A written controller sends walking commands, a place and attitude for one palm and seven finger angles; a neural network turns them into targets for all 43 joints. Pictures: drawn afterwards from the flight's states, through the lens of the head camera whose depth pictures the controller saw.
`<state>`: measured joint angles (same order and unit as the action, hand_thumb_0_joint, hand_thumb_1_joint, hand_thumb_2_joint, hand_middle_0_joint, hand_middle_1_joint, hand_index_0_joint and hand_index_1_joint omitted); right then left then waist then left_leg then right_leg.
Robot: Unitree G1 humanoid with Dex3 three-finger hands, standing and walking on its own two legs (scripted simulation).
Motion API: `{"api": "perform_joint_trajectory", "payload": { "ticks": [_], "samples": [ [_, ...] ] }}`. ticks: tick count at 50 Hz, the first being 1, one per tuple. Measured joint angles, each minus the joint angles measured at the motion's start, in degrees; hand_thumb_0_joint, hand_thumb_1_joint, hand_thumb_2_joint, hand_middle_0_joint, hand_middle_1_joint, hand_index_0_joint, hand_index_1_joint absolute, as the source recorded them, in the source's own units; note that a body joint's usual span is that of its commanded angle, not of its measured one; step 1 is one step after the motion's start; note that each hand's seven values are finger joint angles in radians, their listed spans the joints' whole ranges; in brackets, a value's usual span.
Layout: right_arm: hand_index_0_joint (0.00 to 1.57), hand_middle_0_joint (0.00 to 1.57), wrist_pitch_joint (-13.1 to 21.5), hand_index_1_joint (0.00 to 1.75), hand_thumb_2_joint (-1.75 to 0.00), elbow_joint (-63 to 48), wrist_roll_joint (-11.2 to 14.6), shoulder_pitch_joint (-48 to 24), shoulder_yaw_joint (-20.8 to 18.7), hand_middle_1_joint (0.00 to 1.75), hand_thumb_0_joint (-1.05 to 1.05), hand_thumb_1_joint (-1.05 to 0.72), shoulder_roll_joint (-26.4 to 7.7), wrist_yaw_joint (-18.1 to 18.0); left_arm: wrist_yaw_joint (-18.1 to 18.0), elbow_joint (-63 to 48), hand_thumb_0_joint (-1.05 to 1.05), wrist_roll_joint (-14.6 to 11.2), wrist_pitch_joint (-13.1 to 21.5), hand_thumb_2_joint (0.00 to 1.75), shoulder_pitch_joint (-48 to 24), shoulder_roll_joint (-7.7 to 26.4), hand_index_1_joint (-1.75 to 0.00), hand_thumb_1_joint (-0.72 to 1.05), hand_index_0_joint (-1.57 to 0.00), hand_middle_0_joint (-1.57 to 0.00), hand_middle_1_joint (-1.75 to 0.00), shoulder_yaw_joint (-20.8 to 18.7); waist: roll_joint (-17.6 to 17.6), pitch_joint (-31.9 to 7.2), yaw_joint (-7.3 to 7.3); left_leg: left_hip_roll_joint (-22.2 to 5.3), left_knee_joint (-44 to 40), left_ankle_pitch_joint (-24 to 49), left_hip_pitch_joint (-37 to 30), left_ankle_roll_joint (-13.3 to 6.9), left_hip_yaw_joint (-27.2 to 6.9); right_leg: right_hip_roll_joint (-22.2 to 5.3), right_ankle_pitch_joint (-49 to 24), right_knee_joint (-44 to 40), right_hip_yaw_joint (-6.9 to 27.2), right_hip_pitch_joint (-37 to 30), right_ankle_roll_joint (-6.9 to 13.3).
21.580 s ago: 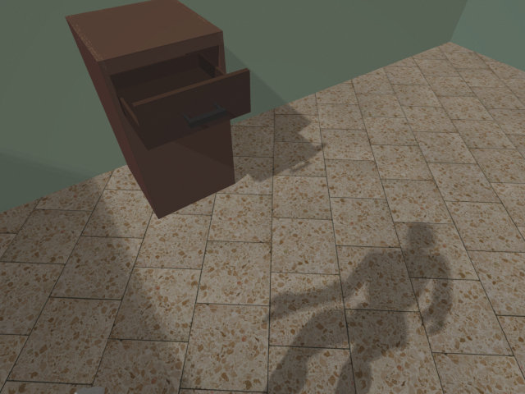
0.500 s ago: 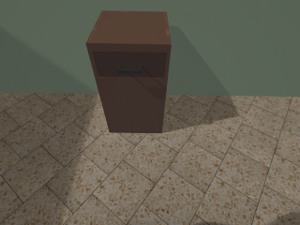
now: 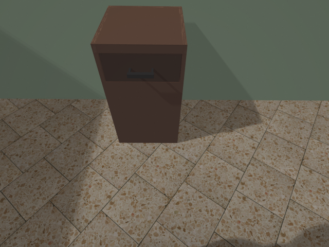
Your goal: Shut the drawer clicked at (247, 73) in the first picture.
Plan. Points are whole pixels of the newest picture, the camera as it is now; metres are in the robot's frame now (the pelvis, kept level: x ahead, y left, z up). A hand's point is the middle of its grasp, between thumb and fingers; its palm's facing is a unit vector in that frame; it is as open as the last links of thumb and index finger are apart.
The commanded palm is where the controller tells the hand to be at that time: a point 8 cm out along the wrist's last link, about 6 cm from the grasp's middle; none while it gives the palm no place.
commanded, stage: look to check the result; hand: left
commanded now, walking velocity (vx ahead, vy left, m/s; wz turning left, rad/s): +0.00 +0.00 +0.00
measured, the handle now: (140, 72) +0.88 +0.16 -0.12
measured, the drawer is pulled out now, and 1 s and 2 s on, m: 0.00 0.00 0.00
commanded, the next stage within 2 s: stand and wait in 0.24 s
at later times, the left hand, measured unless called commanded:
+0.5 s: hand out of the picture +0.07 +0.22 -0.16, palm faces -0.02 -0.96 -0.29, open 7.4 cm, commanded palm none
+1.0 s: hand out of the picture +0.08 +0.22 -0.16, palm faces -0.03 -0.95 -0.30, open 7.4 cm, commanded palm none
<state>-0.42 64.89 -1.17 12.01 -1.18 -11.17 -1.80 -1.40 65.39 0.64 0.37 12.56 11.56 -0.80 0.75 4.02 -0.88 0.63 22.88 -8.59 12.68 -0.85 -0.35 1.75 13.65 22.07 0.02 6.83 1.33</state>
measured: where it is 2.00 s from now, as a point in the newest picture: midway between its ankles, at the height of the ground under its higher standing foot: outside the picture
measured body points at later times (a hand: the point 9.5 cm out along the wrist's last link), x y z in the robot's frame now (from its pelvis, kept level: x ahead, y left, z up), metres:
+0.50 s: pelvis +0.01 +0.00 +0.00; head +0.03 +0.00 +0.45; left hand +0.07 +0.27 -0.14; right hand +0.07 -0.27 -0.15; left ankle +0.04 +0.11 -0.74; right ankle -0.02 -0.11 -0.74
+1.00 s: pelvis +0.02 +0.00 +0.00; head +0.04 -0.01 +0.45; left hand +0.09 +0.27 -0.14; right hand +0.08 -0.28 -0.14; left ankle +0.04 +0.11 -0.74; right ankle -0.02 -0.11 -0.74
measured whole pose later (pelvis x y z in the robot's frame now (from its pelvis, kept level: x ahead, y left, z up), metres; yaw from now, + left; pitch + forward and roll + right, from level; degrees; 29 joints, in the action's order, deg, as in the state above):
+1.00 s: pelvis +0.02 +0.00 +0.00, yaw -1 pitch -1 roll +0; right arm 0.1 65.1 -1.0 7.2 -0.6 -16.3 -1.1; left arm -0.7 65.0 0.6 0.8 8.0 16.3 -0.7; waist 0.4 3.6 -0.9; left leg 0.5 18.7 -8.5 9.1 -0.5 0.2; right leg 1.8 13.1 17.5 0.7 3.3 1.5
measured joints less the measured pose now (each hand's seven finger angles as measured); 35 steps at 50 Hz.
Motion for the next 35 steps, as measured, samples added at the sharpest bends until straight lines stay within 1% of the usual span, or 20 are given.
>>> {"api": "perform_joint_trajectory", "payload": {
  "ticks": [17, 35],
  "samples": [
    [0.20, 0.20, 0.3, 0.29, -0.90, -0.3, 0.0, -3.8, 0.1, 0.30, 0.00, -0.90, -3.1, 0.5, 0.4, -0.4, 0.00, 0.0, 0.3, 0.90, -3.1, 2.7, -0.30, 0.91, -0.20, -0.21, -0.30, 0.0, -0.1, -0.4, 0.11, 0.0, -2.0, 0.2, -1.7, 0.1, 0.3, -0.1, -0.4, -2.2, 0.4, -1.6, 0.0],
    [0.20, 0.20, 0.4, 0.29, -0.90, 0.0, 0.1, -4.6, 0.4, 0.30, 0.00, -0.90, -4.9, 0.7, 0.6, -0.7, 0.01, 0.0, 0.5, 0.90, -4.6, 4.6, -0.30, 0.90, -0.20, -0.21, -0.30, -0.1, -0.3, -0.6, -0.04, 0.0, -3.5, 0.2, -3.0, 0.2, 0.4, -0.1, -0.6, -3.9, 0.6, -3.1, 0.1]
  ]
}}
